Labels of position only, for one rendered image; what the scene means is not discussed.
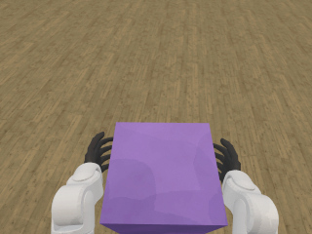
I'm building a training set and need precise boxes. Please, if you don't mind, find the right robot hand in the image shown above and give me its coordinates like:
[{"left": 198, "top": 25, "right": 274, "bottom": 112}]
[{"left": 213, "top": 138, "right": 241, "bottom": 184}]

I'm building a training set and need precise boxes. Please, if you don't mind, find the right robot forearm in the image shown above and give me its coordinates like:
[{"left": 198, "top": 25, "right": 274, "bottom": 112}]
[{"left": 221, "top": 170, "right": 279, "bottom": 234}]

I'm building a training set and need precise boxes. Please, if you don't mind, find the left robot hand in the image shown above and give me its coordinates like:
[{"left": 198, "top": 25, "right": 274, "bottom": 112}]
[{"left": 84, "top": 132, "right": 114, "bottom": 173}]

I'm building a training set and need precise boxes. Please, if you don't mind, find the carton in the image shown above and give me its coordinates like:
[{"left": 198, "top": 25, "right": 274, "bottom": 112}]
[{"left": 99, "top": 122, "right": 228, "bottom": 234}]

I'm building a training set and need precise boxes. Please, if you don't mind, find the left robot forearm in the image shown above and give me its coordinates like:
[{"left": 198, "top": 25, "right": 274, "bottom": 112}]
[{"left": 51, "top": 162, "right": 104, "bottom": 234}]

